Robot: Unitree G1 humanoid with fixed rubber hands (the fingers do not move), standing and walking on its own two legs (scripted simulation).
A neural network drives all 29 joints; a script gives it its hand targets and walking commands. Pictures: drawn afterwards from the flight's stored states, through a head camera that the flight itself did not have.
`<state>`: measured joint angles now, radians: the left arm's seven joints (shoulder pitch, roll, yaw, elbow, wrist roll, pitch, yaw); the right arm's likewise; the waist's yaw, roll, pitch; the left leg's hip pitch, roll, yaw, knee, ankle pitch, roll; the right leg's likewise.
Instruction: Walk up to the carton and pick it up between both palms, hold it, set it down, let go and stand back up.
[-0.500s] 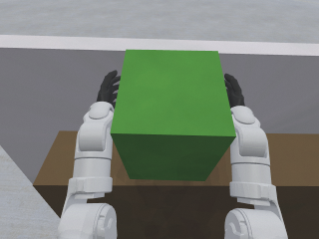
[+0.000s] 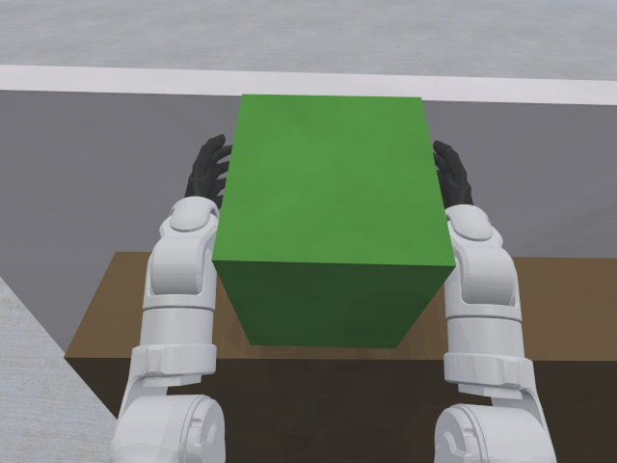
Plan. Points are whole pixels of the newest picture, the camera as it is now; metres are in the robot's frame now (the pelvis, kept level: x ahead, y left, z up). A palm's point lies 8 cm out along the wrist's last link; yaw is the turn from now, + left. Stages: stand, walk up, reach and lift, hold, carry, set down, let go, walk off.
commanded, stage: hold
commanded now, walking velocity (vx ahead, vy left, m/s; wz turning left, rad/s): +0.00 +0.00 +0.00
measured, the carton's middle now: (326, 234) +0.36 +0.00 +0.15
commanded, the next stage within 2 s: none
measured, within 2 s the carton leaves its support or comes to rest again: neither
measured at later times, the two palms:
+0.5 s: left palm (204, 200) +0.37 +0.14 +0.19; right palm (450, 206) +0.37 -0.15 +0.19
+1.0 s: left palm (206, 194) +0.38 +0.14 +0.20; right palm (454, 200) +0.37 -0.15 +0.20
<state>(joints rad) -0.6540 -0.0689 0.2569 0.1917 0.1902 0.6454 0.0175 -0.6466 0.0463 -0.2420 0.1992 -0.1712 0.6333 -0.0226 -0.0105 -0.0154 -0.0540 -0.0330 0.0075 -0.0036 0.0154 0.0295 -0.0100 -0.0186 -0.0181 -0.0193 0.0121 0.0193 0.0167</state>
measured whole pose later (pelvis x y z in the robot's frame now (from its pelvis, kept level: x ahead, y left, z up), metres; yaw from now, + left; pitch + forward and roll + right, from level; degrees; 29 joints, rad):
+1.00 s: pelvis +0.00 +0.00 +0.00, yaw +0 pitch +0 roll +0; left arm -0.65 -0.06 0.23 0.12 0.16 0.68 0.04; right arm -0.64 0.04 -0.22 0.13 -0.14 0.67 -0.04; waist -0.01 -0.02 -0.05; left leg -0.04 0.01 0.00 0.03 0.02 -0.01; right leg -0.03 -0.02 -0.02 0.01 0.01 0.01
